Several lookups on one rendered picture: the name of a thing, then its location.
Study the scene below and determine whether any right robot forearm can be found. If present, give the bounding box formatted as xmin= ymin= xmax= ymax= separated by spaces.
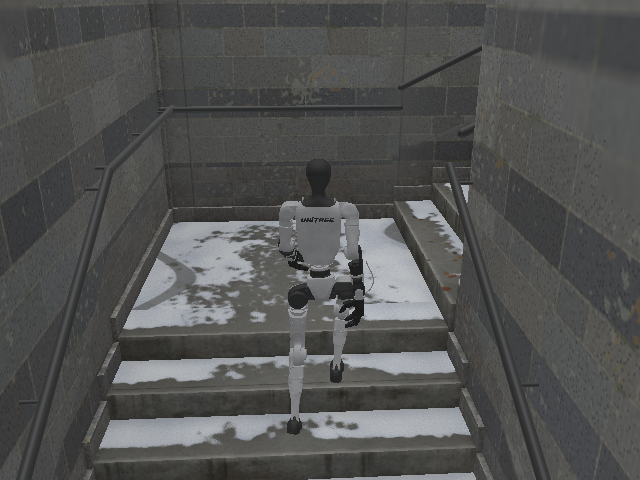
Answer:
xmin=348 ymin=245 xmax=365 ymax=300

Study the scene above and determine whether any left robot upper arm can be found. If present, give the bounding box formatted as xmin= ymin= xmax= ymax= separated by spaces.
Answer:
xmin=279 ymin=201 xmax=298 ymax=252

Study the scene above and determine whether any robot left shin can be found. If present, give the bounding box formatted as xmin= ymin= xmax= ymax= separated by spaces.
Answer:
xmin=288 ymin=348 xmax=304 ymax=422

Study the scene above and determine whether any right robot hand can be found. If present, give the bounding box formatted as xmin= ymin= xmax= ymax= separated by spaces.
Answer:
xmin=339 ymin=297 xmax=364 ymax=328

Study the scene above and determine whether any left robot hand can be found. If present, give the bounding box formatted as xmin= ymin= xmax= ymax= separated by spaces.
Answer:
xmin=288 ymin=250 xmax=309 ymax=271

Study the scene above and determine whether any left robot forearm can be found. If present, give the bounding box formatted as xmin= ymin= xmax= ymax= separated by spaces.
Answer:
xmin=278 ymin=239 xmax=297 ymax=262

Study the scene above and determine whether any robot shin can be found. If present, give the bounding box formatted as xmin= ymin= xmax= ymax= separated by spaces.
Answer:
xmin=332 ymin=308 xmax=349 ymax=370
xmin=288 ymin=348 xmax=304 ymax=422

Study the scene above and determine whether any right robot upper arm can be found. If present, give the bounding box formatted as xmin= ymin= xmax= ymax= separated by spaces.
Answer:
xmin=339 ymin=202 xmax=360 ymax=260

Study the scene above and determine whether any robot right shin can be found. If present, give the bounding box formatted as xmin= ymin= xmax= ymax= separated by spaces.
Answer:
xmin=332 ymin=308 xmax=349 ymax=370

